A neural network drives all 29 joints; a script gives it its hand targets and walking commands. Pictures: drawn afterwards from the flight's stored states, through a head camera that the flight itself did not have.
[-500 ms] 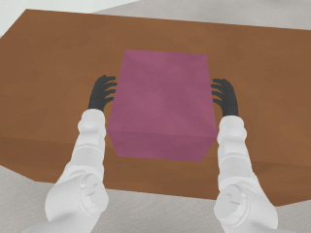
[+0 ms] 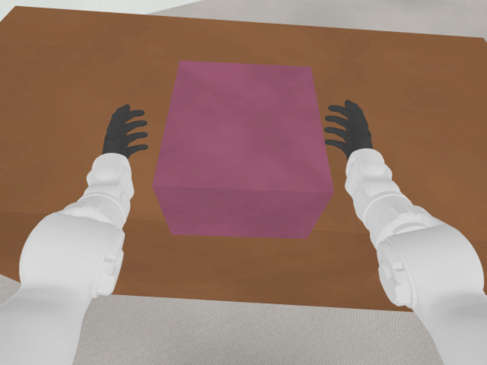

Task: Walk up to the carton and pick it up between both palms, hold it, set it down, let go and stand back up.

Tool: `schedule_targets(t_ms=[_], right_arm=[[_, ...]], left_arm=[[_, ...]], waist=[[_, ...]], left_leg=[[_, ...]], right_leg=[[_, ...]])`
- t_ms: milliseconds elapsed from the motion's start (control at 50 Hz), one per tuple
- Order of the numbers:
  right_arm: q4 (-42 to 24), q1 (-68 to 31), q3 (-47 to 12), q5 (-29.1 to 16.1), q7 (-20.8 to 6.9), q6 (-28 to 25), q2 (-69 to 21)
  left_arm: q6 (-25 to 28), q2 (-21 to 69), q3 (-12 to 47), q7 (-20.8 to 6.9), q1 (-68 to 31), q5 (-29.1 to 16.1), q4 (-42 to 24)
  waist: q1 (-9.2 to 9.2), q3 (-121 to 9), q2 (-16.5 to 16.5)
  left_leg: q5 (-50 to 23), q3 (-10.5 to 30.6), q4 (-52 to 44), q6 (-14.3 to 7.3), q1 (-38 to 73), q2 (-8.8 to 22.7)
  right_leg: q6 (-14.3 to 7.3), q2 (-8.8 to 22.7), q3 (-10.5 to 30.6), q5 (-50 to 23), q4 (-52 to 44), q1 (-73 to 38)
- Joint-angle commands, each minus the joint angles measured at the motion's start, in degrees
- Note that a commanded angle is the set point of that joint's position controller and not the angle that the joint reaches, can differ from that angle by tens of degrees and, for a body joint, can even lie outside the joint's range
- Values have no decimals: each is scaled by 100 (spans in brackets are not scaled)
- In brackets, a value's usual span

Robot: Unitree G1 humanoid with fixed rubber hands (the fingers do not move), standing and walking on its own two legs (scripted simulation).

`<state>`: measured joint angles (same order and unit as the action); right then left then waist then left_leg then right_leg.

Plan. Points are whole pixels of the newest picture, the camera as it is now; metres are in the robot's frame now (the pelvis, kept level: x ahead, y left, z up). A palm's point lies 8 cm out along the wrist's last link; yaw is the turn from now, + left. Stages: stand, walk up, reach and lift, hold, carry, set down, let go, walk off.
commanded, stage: set down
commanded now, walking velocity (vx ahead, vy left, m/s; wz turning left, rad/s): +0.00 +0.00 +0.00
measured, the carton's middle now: (242, 149) +0.50 +0.03 +0.03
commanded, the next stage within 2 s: none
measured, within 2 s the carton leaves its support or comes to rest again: neither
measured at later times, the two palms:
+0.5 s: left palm (101, 133) +0.47 +0.26 +0.10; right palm (377, 132) +0.49 -0.19 +0.10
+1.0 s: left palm (67, 102) +0.45 +0.27 +0.17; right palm (408, 96) +0.49 -0.20 +0.18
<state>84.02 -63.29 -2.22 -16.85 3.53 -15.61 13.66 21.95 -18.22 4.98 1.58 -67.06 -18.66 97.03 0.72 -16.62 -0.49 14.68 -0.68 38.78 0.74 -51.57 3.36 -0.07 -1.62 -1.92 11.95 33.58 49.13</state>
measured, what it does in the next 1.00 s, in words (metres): stands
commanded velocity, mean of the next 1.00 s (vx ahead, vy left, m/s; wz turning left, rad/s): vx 0.00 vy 0.00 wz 0.00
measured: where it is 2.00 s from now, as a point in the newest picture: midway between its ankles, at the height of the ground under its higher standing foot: outside the picture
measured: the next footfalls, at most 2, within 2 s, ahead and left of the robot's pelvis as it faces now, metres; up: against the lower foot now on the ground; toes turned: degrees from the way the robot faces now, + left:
none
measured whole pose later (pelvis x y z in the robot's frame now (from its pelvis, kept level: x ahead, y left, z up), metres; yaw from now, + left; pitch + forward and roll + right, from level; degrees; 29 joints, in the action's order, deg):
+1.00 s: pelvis -0.01 -0.02 +0.02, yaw +3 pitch +21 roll -1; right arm 74.7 -67.2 -8.9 -31.6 0.0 -2.3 24.5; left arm 3.7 -28.1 13.2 -2.9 -70.6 -25.2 79.2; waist 0.1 -12.9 -2.4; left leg 10.2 1.2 31.0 1.6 -41.9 2.6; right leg -1.3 -1.1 -3.9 9.3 27.7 39.6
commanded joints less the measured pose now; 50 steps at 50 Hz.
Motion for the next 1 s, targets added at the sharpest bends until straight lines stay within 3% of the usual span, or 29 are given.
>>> schedule_targets(t_ms=[0,120,220,300,380,460,600,720,800,840,980], right_arm=[[-466,-2416,-300,-563,-129,-164,1306],[-617,-2614,-400,-1047,-447,-88,1536],[-1253,-2781,-323,-1123,-549,-5,1745],[-1583,-2781,-219,-1032,-488,99,1879],[-1700,-2749,-232,-1059,-331,193,2095],[-1772,-2794,-393,-1235,-236,320,2182],[-1762,-3024,-780,-1650,-298,734,2203],[-1490,-3210,-782,-1711,-434,1123,2173],[-1314,-3117,-702,-1596,-453,1196,2128],[-1402,-3077,-643,-1523,-425,1166,2144],[-1726,-2541,-460,-1456,-301,1171,2214]], left_arm=[[166,-1002,626,-143,-2585,-559,-636],[19,-1124,1086,-334,-3004,-883,-1101],[-142,-1284,1044,-371,-3084,-917,-1507],[-293,-1545,715,-337,-3064,-696,-1820],[-470,-1765,445,-335,-2964,-569,-1960],[-695,-1846,380,-324,-3007,-565,-2266],[-1223,-1888,584,-358,-2992,-811,-2297],[-1523,-1819,938,-361,-3205,-1017,-2063],[-1560,-1752,959,-399,-3206,-953,-1987],[-1562,-1743,900,-425,-3103,-867,-1989],[-1723,-1773,602,-441,-2689,-533,-2724]], waist=[[-76,-4037,409],[-36,-4255,660],[30,-4796,528],[93,-5247,322],[39,-5360,170],[43,-5267,217],[148,-4292,12],[92,-3596,103],[74,-3373,95],[50,-3432,62],[-22,-3410,474]], left_leg=[[-2610,-179,220,517,2633,-156],[-2191,-165,197,462,2499,-236],[-2126,-203,187,365,2217,-312],[-2192,-234,86,261,1976,-391],[-2435,-260,28,240,1929,-424],[-2638,-264,-58,276,2088,-432],[-2324,-165,-342,188,2376,-373],[-1691,-79,-575,105,2544,-287],[-1692,-43,-705,103,2763,-272],[-1967,-40,-726,124,2858,-278],[-2388,-62,-805,235,3367,-333]], right_leg=[[130,-89,-296,-1566,162,-1343],[116,-44,-338,-1234,300,-1065],[181,-33,-239,-1597,435,-1563],[282,-48,-166,-2124,532,-2262],[318,-49,-64,-2791,541,-2881],[334,-80,-51,-3129,457,-3193],[306,-91,-125,-2399,25,-2837],[207,-47,-157,-1407,-314,-2350],[168,-28,-169,-1382,-459,-2440],[183,-21,-166,-1769,-470,-2647],[113,-18,-152,-2091,-638,-2965]])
